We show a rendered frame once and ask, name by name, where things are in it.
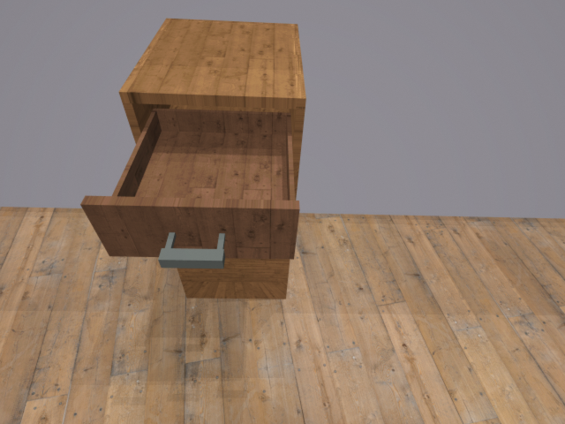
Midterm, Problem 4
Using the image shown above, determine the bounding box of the handle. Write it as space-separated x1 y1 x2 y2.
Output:
158 232 225 269

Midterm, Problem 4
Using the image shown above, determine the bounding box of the drawer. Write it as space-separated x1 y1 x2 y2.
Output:
80 109 299 259

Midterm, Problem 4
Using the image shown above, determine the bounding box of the cabinet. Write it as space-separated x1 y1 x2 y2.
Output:
119 19 306 299

